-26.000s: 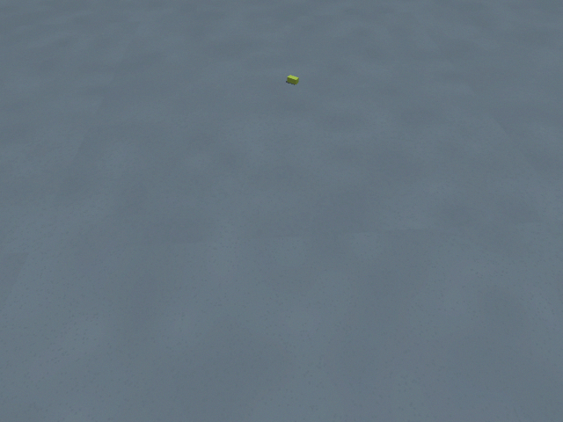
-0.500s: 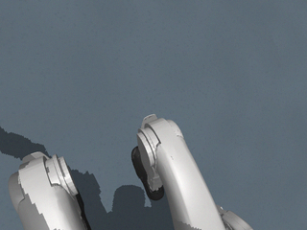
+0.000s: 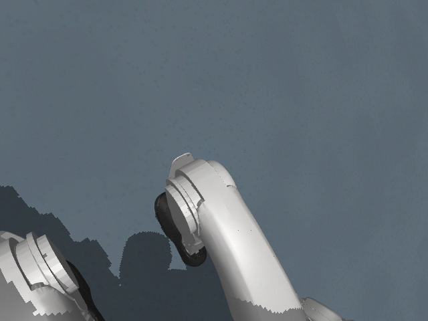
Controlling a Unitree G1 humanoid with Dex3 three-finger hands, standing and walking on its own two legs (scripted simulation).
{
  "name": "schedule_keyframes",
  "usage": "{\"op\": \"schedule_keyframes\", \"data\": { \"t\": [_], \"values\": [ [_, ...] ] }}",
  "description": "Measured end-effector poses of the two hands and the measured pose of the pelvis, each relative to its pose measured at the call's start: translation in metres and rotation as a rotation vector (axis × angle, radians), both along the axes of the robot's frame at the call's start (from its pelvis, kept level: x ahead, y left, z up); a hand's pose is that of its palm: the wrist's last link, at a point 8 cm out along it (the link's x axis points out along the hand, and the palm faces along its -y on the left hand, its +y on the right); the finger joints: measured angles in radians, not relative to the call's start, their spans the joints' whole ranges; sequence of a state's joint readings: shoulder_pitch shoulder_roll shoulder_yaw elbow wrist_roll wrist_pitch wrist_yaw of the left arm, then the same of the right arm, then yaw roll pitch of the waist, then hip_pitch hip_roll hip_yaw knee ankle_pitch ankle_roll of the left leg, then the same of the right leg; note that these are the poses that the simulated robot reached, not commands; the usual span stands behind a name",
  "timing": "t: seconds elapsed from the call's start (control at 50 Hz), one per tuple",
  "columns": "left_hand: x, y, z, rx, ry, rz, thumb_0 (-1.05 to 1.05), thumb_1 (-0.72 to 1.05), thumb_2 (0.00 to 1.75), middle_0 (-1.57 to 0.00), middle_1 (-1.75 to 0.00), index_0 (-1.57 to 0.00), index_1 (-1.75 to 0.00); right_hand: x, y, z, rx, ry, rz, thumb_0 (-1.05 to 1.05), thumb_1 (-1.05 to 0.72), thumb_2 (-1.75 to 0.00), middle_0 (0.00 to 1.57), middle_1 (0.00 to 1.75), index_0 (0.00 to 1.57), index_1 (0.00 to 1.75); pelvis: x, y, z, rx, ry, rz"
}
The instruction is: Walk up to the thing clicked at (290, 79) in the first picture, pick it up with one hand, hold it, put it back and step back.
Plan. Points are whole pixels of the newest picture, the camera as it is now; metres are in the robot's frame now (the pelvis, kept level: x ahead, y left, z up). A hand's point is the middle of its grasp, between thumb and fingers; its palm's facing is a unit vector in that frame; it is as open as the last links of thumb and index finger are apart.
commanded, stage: rest palm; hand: left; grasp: from above
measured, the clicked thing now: out of the picture +0.45 +0.34 -0.31
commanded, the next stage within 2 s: close in 0.66 s
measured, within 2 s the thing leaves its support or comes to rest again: neither
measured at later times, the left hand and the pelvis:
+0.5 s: hand out of the picture +0.44 +0.33 -0.27, palm faces -0.20 -0.40 -0.90, open 14.1 cm; pelvis -0.01 +0.01 +0.00, yaw -1 degrees
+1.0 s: hand out of the picture +0.44 +0.33 -0.28, palm faces -0.17 -0.40 -0.90, open 13.5 cm; pelvis -0.01 +0.01 +0.01, yaw -1 degrees
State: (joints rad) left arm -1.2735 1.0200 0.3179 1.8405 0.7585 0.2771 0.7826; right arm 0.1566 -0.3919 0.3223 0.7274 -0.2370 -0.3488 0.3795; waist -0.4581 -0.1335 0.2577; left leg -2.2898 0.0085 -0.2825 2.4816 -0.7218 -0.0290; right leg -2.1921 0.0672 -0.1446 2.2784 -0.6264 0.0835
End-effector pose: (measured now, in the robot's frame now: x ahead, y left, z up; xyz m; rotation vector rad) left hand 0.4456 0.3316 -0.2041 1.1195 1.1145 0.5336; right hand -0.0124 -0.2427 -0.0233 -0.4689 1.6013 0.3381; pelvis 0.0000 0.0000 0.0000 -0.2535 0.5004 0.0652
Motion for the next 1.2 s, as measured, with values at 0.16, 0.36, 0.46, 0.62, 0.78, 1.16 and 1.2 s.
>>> {"op": "schedule_keyframes", "data": {
  "t": [0.16, 0.36, 0.46, 0.62, 0.78, 1.16, 1.2],
  "values": [
    [-0.001, 0.008, -0.001, -0.005, 0.003, -0.004, 0.0, -0.56, 1.0, -0.11, -1.02, -0.09, -1.04, -0.002, 0.01, -0.002, 0.009, -0.011, 0.0, 0.01, -0.93, -0.91, 0.19, 0.3, 0.19, 0.3, -0.002, 0.003, -0.001, -0.015, -0.013, 0.0],
    [-0.001, 0.009, -0.002, -0.015, 0.008, -0.041, 0.0, -0.55, 1.0, -0.11, -1.04, -0.1, -1.05, 0.004, 0.012, 0.004, -0.014, -0.048, 0.016, 0.01, -0.93, -0.91, 0.19, 0.3, 0.19, 0.3, -0.005, 0.007, 0.001, -0.032, -0.023, 0.0],
    [-0.003, 0.008, -0.005, -0.017, 0.008, -0.044, 0.0, -0.55, 1.0, -0.11, -1.04, -0.1, -1.05, 0.006, 0.013, 0.009, -0.019, -0.048, 0.028, 0.01, -0.94, -0.91, 0.19, 0.3, 0.19, 0.3, -0.005, 0.008, 0.003, -0.037, -0.025, 0.0],
    [-0.004, 0.006, -0.011, -0.015, 0.002, -0.044, 0.0, -0.55, 1.0, -0.11, -1.03, -0.1, -1.05, 0.008, 0.013, 0.016, -0.018, -0.042, 0.051, 0.01, -0.93, -0.91, 0.19, 0.3, 0.19, 0.3, -0.006, 0.009, 0.005, -0.043, -0.03, 0.001],
    [-0.007, 0.005, -0.016, -0.012, 0.004, -0.028, 0.0, -0.54, 1.02, -0.12, -1.03, -0.1, -1.05, 0.008, 0.013, 0.019, -0.014, -0.035, 0.062, 0.01, -0.93, -0.91, 0.19, 0.3, 0.19, 0.3, -0.006, 0.008, 0.006, -0.047, -0.036, 0.001],
    [0.003, 0.003, -0.01, -0.007, -0.018, -0.003, 0.0, -0.38, 0.91, -0.22, -0.94, -0.21, -0.95, 0.003, 0.012, 0.022, -0.011, -0.027, 0.064, 0.01, -0.92, -0.9, 0.19, 0.3, 0.19, 0.3, -0.007, 0.007, 0.006, -0.046, -0.039, 0.0],
    [0.005, 0.001, -0.009, -0.006, -0.018, -0.005, 0.0, -0.37, 0.9, -0.23, -0.93, -0.22, -0.94, 0.002, 0.012, 0.023, -0.012, -0.029, 0.058, 0.01, -0.92, -0.9, 0.19, 0.3, 0.19, 0.3, -0.007, 0.007, 0.007, -0.046, -0.039, -0.001]
  ]
}}
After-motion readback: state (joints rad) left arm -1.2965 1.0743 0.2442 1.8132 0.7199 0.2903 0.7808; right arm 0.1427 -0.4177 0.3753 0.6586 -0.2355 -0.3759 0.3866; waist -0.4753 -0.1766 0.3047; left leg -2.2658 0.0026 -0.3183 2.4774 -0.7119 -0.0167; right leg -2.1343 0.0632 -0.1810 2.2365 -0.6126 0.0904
